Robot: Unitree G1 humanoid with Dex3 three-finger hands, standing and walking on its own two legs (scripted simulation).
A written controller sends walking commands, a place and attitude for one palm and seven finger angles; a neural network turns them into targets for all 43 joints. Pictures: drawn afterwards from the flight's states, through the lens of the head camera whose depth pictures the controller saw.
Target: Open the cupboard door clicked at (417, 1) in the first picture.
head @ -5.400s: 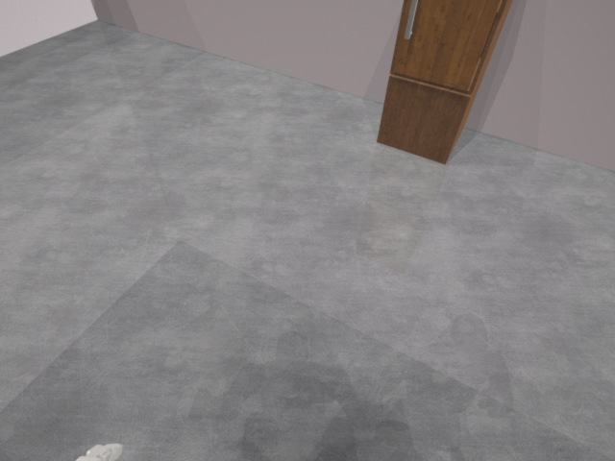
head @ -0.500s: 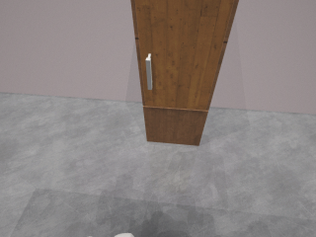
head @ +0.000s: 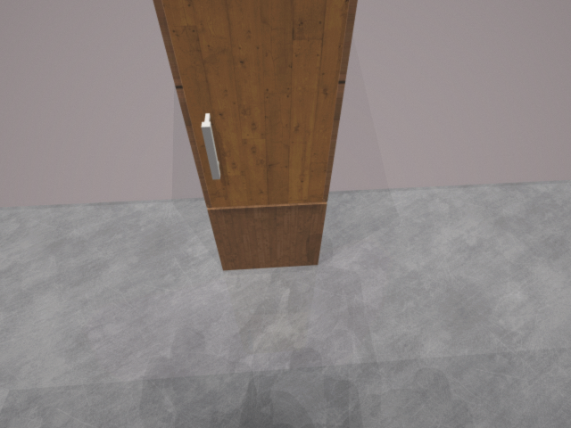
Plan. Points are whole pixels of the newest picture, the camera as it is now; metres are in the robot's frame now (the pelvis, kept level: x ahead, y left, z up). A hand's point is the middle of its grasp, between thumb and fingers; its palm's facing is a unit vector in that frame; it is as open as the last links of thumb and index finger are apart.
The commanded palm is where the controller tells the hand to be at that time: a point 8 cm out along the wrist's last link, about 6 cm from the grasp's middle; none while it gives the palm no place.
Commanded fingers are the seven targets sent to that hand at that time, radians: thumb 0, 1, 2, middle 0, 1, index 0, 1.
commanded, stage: take the last steps up to it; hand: left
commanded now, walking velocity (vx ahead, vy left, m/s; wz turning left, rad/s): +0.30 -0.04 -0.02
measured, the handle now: (212, 147) +0.76 +0.20 -0.09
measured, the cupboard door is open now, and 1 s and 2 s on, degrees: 0 0 0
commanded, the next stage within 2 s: come to a stop and stand still in 0.58 s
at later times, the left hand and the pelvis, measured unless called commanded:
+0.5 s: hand out of the picture +0.07 +0.14 -0.20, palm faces +0.12 -0.99 -0.11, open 7.4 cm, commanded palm none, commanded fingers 0.00 0.90 0.90 -0.20 -0.30 -0.20 -0.30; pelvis +0.15 -0.01 -0.02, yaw +1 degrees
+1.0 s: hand (214, 316) +0.34 +0.14 -0.17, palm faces +0.02 -0.97 -0.24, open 7.4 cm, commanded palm none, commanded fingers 0.00 0.90 0.90 -0.20 -0.30 -0.20 -0.30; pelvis +0.25 -0.04 -0.01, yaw +1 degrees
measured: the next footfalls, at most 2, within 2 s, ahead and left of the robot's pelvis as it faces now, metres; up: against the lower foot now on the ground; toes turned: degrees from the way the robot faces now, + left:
right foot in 0.06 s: +0.07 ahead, -0.14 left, +0.00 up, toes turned -6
left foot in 0.48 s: +0.26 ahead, +0.09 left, +0.00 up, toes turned +9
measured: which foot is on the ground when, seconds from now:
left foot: down 0.00-0.06, up 0.08-0.46, down 0.48-0.88, up 0.90-1.00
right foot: up 0.00-0.04, down 0.06-0.48, up 0.50-0.82, down 0.84-1.00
